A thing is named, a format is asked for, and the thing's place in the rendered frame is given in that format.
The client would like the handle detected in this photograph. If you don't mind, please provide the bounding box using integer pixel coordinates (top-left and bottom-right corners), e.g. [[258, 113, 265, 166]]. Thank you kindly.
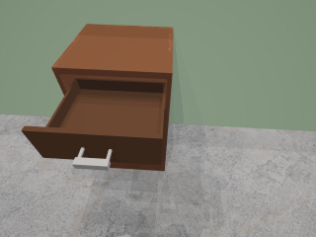
[[72, 147, 113, 171]]

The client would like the drawer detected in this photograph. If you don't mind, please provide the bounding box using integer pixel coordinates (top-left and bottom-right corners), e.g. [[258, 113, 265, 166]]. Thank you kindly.
[[21, 78, 166, 165]]

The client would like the cabinet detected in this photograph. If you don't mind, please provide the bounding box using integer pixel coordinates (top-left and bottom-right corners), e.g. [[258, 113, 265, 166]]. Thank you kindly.
[[51, 24, 174, 171]]

